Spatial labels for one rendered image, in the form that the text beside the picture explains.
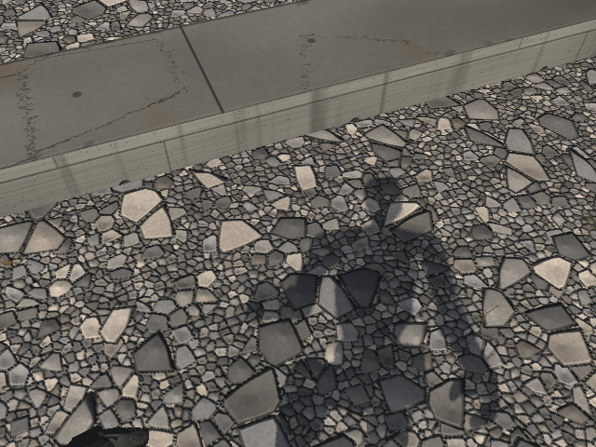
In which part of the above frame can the robot left hand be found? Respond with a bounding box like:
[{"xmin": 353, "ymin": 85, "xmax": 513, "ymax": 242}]
[{"xmin": 63, "ymin": 426, "xmax": 149, "ymax": 447}]

